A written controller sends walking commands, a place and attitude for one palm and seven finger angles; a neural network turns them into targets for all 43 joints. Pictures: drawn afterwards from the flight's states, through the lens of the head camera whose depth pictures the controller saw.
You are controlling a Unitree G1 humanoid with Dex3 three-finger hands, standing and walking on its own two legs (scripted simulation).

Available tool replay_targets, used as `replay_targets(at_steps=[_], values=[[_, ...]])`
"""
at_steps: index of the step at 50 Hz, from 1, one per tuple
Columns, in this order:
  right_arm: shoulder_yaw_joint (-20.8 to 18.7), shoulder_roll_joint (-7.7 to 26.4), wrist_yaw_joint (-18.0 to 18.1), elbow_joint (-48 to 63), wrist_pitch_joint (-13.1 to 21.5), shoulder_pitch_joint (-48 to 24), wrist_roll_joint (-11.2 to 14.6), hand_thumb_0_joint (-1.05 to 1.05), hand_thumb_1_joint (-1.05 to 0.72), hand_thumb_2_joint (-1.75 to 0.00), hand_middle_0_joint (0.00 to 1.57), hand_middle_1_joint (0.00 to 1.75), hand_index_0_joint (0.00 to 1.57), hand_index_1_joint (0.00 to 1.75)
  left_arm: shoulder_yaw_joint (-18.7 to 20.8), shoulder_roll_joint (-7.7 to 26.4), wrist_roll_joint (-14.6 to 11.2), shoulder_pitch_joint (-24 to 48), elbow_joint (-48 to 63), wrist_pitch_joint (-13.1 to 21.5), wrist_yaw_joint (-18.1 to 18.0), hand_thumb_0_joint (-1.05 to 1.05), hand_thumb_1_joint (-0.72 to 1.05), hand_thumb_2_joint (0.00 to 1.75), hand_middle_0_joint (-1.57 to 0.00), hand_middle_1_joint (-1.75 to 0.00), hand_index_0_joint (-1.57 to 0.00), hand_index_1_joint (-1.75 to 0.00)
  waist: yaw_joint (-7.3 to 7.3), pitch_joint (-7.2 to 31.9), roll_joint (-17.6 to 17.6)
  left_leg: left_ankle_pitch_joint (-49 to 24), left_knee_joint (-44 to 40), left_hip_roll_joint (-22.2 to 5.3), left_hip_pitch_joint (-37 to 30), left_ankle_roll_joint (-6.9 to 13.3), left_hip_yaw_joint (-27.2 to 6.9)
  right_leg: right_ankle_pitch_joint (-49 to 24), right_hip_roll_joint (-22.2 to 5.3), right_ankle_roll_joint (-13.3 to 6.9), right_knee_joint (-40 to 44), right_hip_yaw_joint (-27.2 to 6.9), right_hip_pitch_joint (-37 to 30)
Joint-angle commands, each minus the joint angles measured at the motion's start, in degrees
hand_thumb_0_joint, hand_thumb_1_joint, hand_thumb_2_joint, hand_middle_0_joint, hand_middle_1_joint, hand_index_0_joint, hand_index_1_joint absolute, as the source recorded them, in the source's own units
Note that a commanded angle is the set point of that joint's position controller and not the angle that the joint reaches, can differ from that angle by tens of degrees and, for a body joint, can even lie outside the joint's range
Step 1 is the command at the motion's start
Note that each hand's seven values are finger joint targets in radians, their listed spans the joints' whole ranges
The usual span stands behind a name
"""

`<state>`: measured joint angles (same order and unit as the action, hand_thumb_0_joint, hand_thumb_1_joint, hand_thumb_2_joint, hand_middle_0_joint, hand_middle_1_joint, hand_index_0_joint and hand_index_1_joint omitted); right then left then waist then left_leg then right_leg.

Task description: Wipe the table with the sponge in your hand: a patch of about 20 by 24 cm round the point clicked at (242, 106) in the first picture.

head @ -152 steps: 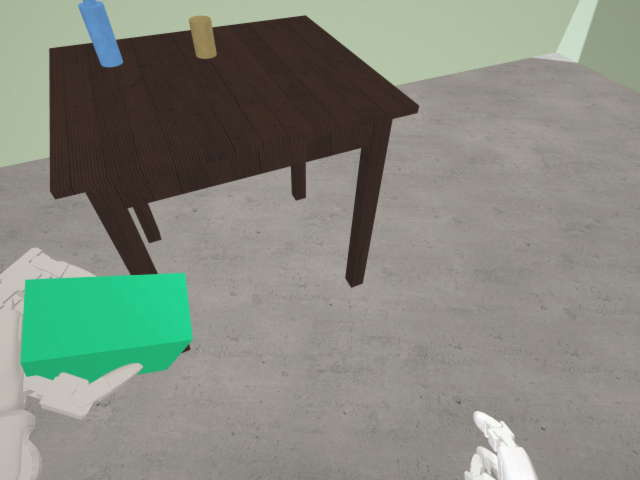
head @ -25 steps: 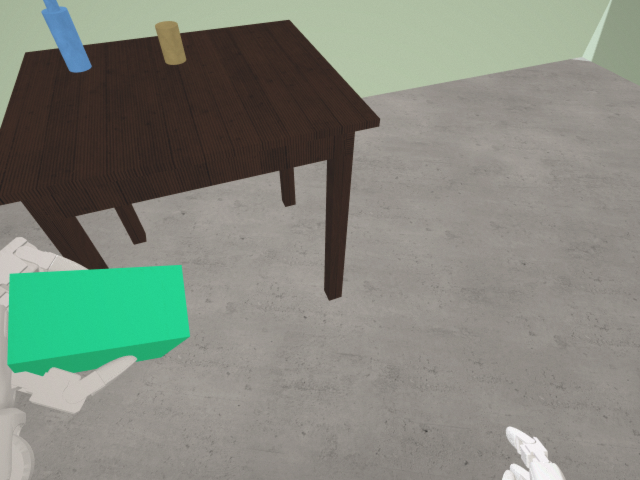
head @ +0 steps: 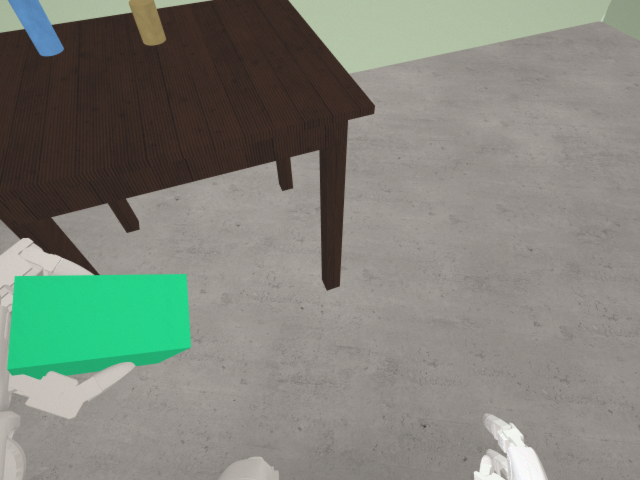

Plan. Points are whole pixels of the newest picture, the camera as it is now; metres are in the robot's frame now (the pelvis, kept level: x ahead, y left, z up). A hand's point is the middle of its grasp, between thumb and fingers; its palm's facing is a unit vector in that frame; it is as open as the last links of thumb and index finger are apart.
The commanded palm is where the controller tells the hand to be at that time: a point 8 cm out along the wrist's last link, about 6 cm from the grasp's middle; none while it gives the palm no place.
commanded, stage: take the last steps up to it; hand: left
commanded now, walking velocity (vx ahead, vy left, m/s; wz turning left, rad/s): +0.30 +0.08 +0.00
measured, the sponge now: (125, 326) +0.23 +0.20 +0.14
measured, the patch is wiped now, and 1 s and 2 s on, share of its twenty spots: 0.00 0.00 0.00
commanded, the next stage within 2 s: come to a stop and stand still in 1.36 s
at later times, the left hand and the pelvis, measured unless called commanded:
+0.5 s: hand (138, 212) +0.35 +0.22 +0.16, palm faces +0.37 -0.78 -0.50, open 10.4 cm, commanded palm +0.29 +0.27 +0.18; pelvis +0.13 -0.01 -0.02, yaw +0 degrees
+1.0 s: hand (153, 131) +0.48 +0.24 +0.18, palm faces +0.38 -0.83 -0.42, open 10.4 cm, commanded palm +0.42 +0.28 +0.18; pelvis +0.25 +0.01 +0.00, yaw -1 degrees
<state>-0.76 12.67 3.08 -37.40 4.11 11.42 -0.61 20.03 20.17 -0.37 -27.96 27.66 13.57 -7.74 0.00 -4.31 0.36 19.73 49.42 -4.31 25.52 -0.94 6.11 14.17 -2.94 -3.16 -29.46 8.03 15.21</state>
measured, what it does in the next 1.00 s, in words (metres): walks ahead: left foot, then right foot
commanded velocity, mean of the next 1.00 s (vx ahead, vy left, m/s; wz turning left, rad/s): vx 0.29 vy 0.08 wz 0.04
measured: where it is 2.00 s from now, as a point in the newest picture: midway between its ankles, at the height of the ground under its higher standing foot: (337, 428)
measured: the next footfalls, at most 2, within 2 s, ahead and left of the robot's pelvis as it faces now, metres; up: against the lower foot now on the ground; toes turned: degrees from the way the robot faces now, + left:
left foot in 0.12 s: +0.11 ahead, +0.14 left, +0.00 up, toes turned +8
right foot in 0.44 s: +0.20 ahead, -0.11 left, +0.00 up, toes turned -11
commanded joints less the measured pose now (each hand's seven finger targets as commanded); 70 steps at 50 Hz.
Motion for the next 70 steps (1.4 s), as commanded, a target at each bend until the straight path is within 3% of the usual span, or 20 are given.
replay_targets(at_steps=[1, 5, 8, 10, 14, 20, 21, 23, 24, 29, 37, 39, 41, 48, 55, 56, 58, 59, 64, 70], values=[[-1.3, 3.4, 0.9, 11.2, 3.7, -4.5, 0.1, 0.0, -0.9, -0.9, 0.2, 0.3, 0.2, 0.3, 7.8, 10.2, -1.0, 3.6, 13.7, 2.8, -3.1, 0.0, 0.1, 1.3, -1.2, -1.6, -1.2, -1.6, -1.21, 10.4, 6.6, -1.8, -13.8, 1.9, -5.4, 0.8, 3.2, 3.0, -13.4, -5.6, 12.5, -15.1, -6.9], [-2.5, 5.5, 1.8, 11.6, 3.7, -2.4, 0.6, 0.0, -0.9, -0.9, 0.2, 0.3, 0.2, 0.3, 6.2, 9.6, -1.0, 6.7, 13.4, 2.8, -3.5, 0.0, 0.1, 1.3, -1.2, -1.6, -1.2, -1.6, 0.62, 9.0, -0.9, -3.7, -26.5, -0.5, -19.2, 2.7, 0.4, 7.2, -7.7, -1.0, 0.9, -10.5, -0.1], [-2.1, 5.5, 1.5, 11.6, 4.4, -3.1, 0.5, 0.0, -0.9, -0.9, 0.2, 0.3, 0.2, 0.3, 7.0, 11.8, -0.5, 8.7, 13.6, 4.0, -2.7, 0.0, 0.1, 1.3, -1.2, -1.6, -1.2, -1.6, 0.95, 7.5, -20.7, -7.1, -36.0, -20.6, -25.1, 14.6, -30.8, 21.4, 0.4, 3.4, -31.0, -4.8, 20.0], [-2.6, 5.3, 0.9, 10.3, 5.2, -2.4, 0.9, 0.0, -0.9, -0.9, 0.2, 0.3, 0.2, 0.3, 6.4, 10.7, -0.3, 6.9, 14.2, 3.9, -2.3, 0.0, 0.1, 1.3, -1.2, -1.6, -1.2, -1.6, 0.67, 5.7, -12.6, -14.4, -33.3, -19.0, -25.6, 15.6, -24.9, 16.4, -2.4, 4.1, -33.5, -6.9, 24.6], [-2.7, 5.7, 0.3, 10.1, 5.9, -2.1, 0.9, 0.0, -0.9, -0.9, 0.2, 0.3, 0.2, 0.3, 6.3, 9.0, -0.7, 1.2, 17.1, 3.0, -2.1, 0.0, 0.1, 1.3, -1.2, -1.6, -1.2, -1.6, 0.02, 8.7, -13.8, -23.8, -30.8, -12.8, -22.8, 10.8, -9.1, 8.9, -1.5, 4.7, -21.6, -1.3, 16.3], [-2.0, 5.3, 1.1, 9.7, 5.0, -3.2, 0.9, 0.0, -0.9, -0.9, 0.2, 0.3, 0.2, 0.3, 7.6, 10.0, -1.0, 3.3, 11.0, 2.0, -2.2, 0.0, 0.1, 1.3, -1.2, -1.6, -1.2, -1.6, -0.16, 9.9, -10.5, -20.8, -19.1, -9.5, -13.6, 6.5, -1.3, 0.3, 2.5, 4.2, 1.1, 4.7, -6.2], [-2.0, 4.6, 1.0, 9.4, 4.5, -3.2, 1.0, 0.0, -0.9, -0.9, 0.2, 0.3, 0.2, 0.3, 7.9, 10.6, -0.7, 4.3, 10.1, 2.0, -2.1, 0.0, 0.1, 1.3, -1.2, -1.6, -1.2, -1.6, -0.55, 11.6, -4.1, -16.4, -9.1, -7.5, -7.7, 5.2, 0.3, -2.4, -1.8, 2.2, 4.1, -1.3, -13.7], [-1.5, 3.1, 0.5, 11.1, 4.4, -4.9, 1.0, 0.0, -0.9, -0.9, 0.2, 0.3, 0.2, 0.3, 11.0, 13.7, -1.1, 4.7, 7.7, 2.1, -2.3, 0.0, 0.1, 1.3, -1.2, -1.6, -1.2, -1.6, -1.5, 12.6, 16.4, 11.7, 18.5, 2.8, 13.0, 1.4, -1.5, -12.3, -22.5, -8.4, 11.0, -35.9, -21.0], [-2.4, 4.0, 0.2, 9.6, 4.2, -4.5, 0.9, 0.0, -0.9, -0.9, 0.2, 0.3, 0.2, 0.3, 10.0, 12.8, -1.9, 5.1, 8.1, 2.5, -1.8, 0.0, 0.1, 1.3, -1.2, -1.6, -1.2, -1.6, -1.07, 10.2, 14.1, 10.7, 23.4, 0.3, 13.4, 0.6, -6.8, -5.6, -23.3, -8.8, 13.2, -36.3, -16.4], [-1.1, 3.3, 0.2, 8.9, 2.0, -6.7, 0.5, 0.0, -0.9, -0.9, 0.2, 0.3, 0.2, 0.3, 9.2, 11.5, -0.8, 4.1, 13.6, 4.7, -1.5, 0.0, 0.1, 1.3, -1.2, -1.6, -1.2, -1.6, 0.5, 8.1, 6.5, 0.4, 11.7, -3.0, 7.4, -0.6, -4.9, -19.3, -16.5, -4.6, 10.8, -10.6, -7.2], [-2.5, 3.6, 1.0, 11.8, 2.8, -3.2, 0.2, 0.0, -0.9, -0.9, 0.2, 0.3, 0.2, 0.3, 8.7, 10.6, -1.0, 2.7, 14.9, 3.1, -3.8, 0.0, 0.1, 1.3, -1.2, -1.6, -1.2, -1.6, -0.45, 10.5, 6.0, -8.5, -20.9, 2.6, -10.5, 0.7, 5.6, -10.9, -12.5, -2.4, 4.6, -7.1, -8.8], [-3.4, 5.4, 1.5, 12.2, 2.8, -1.9, 0.8, 0.0, -0.9, -0.9, 0.2, 0.3, 0.2, 0.3, 7.2, 9.9, -1.1, 5.3, 15.7, 3.4, -3.7, 0.0, 0.1, 1.3, -1.2, -1.6, -1.2, -1.6, 1.13, 11.8, -4.1, -10.4, -26.9, -2.3, -22.5, 3.7, -1.8, -6.1, -7.7, 1.0, -10.8, -3.4, -0.5], [-3.0, 5.4, 1.1, 12.4, 3.4, -2.6, 0.9, 0.0, -0.9, -0.9, 0.2, 0.3, 0.2, 0.3, 8.0, 11.2, -1.2, 6.4, 13.4, 4.5, -3.4, 0.0, 0.1, 1.3, -1.2, -1.6, -1.2, -1.6, 0.97, 12.5, -18.7, -19.3, -32.3, -19.6, -28.0, 14.4, -28.9, 23.5, 0.9, 3.7, -34.9, -3.2, 16.7], [-2.6, 5.4, 0.0, 10.6, 5.3, -2.8, 1.0, 0.0, -0.9, -0.9, 0.2, 0.3, 0.2, 0.3, 7.4, 9.6, -1.5, 0.6, 19.2, 3.1, -2.0, 0.0, 0.1, 1.3, -1.2, -1.6, -1.2, -1.6, -0.22, 10.6, -14.4, -22.6, -30.9, -12.0, -17.9, 10.8, -8.3, 8.6, -2.1, 5.0, -24.2, -1.7, 13.4], [-1.7, 5.0, 1.6, 9.7, 4.2, -3.6, 1.0, 0.0, -0.9, -0.9, 0.2, 0.3, 0.2, 0.3, 7.1, 9.3, -1.2, 5.0, 9.7, 1.5, -2.2, 0.0, 0.1, 1.3, -1.2, -1.6, -1.2, -1.6, -0.13, 9.1, -8.4, -6.6, -21.7, -9.5, -8.6, 5.8, -2.5, 1.9, 0.9, 4.9, 0.7, 2.6, -6.4], [-1.8, 4.3, 1.6, 9.4, 3.7, -3.5, 1.0, 0.0, -0.9, -0.9, 0.2, 0.3, 0.2, 0.3, 6.9, 9.8, -0.7, 6.6, 8.7, 1.4, -2.2, 0.0, 0.1, 1.3, -1.2, -1.6, -1.2, -1.6, -0.18, 9.0, -1.6, -2.1, -12.3, -6.2, -4.9, 4.3, 0.0, 0.4, -3.7, 2.7, 5.3, -4.4, -9.5], [-1.6, 3.7, 1.0, 10.6, 3.7, -4.9, 1.0, 0.0, -0.9, -0.9, 0.2, 0.3, 0.2, 0.3, 8.5, 12.4, -1.3, 8.8, 7.5, 0.9, -2.4, 0.0, 0.1, 1.3, -1.2, -1.6, -1.2, -1.6, -1.3, 9.7, 18.3, 13.3, 13.5, 3.0, 10.3, 0.6, -1.6, -2.1, -22.5, -6.4, 14.7, -36.1, -13.2], [-1.9, 4.3, 0.6, 9.5, 3.8, -4.9, 0.9, 0.0, -0.9, -0.9, 0.2, 0.3, 0.2, 0.3, 7.7, 12.2, -1.6, 9.6, 8.5, 1.5, -2.1, 0.0, 0.1, 1.3, -1.2, -1.6, -1.2, -1.6, -0.62, 7.4, 15.8, 10.3, 19.6, 1.5, 11.2, 0.0, -6.1, -0.6, -23.2, -7.3, 15.9, -36.3, -10.8], [-0.9, 3.3, 0.5, 9.0, 1.8, -6.5, 0.4, 0.0, -0.9, -0.9, 0.2, 0.3, 0.2, 0.3, 8.7, 11.6, -0.5, 4.5, 12.0, 3.8, -2.1, 0.0, 0.1, 1.3, -1.2, -1.6, -1.2, -1.6, 0.17, 9.8, 6.9, 1.4, 9.3, -0.8, 5.4, -0.9, -3.6, -26.5, -16.3, -4.2, 9.5, -10.9, -9.4], [-1.8, 3.2, 0.2, 12.3, 1.6, -4.6, 0.1, 0.0, -0.9, -0.9, 0.2, 0.3, 0.2, 0.3, 9.8, 11.2, -1.2, -1.8, 15.2, 3.2, -3.6, 0.0, 0.1, 1.3, -1.2, -1.6, -1.2, -1.6, -1.51, 13.2, 7.6, -1.4, -11.4, 1.9, -0.6, -0.1, 2.3, -29.7, -15.5, -4.5, 6.4, -10.2, -15.4]])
